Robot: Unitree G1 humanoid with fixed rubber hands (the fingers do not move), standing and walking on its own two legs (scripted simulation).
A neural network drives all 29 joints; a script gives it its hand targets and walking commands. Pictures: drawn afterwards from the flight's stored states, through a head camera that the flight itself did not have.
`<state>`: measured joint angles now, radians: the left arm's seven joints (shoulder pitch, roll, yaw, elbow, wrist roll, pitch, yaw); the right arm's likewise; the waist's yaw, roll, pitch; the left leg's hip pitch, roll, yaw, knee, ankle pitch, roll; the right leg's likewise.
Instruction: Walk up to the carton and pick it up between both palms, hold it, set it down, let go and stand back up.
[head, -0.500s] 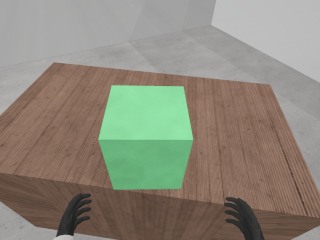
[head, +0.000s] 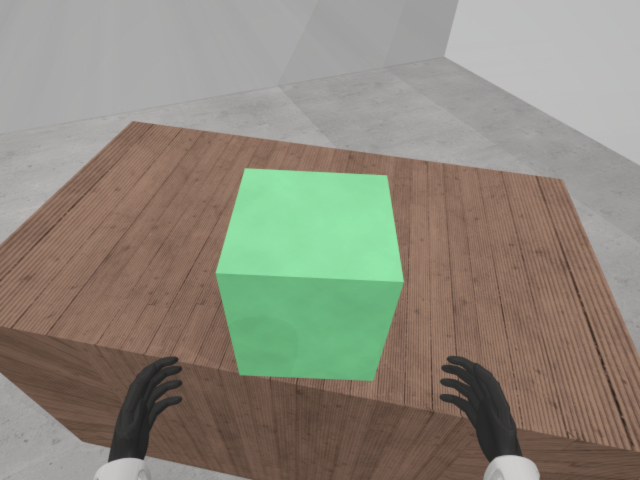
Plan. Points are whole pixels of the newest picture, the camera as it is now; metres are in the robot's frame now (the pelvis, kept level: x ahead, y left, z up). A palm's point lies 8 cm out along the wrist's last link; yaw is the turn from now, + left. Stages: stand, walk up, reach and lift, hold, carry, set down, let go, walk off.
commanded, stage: reach and lift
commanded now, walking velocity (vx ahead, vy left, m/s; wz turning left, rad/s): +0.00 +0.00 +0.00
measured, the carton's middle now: (311, 278) +0.39 +0.04 +0.01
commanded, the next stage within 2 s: none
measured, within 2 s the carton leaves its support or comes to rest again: neither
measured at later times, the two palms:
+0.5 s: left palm (135, 351) +0.23 +0.24 +0.06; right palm (490, 350) +0.26 -0.18 +0.06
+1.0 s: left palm (139, 282) +0.30 +0.24 +0.11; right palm (483, 273) +0.34 -0.17 +0.11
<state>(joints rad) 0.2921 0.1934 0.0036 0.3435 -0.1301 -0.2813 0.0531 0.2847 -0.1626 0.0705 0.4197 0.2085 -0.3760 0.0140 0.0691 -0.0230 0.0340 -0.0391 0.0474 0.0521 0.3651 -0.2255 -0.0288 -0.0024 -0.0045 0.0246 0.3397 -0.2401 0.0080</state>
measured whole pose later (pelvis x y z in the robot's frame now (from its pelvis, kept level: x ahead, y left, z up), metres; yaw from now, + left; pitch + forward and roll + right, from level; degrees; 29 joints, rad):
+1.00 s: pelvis -0.01 -0.01 +0.00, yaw +0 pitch -2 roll +0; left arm -0.26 0.22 0.23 -0.01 -0.16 0.51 0.00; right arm -0.33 -0.29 0.08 0.21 0.37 0.21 -0.17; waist 0.05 -0.01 0.08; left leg -0.13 0.06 0.04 0.33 -0.17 -0.04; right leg -0.09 0.01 0.01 0.30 -0.19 0.00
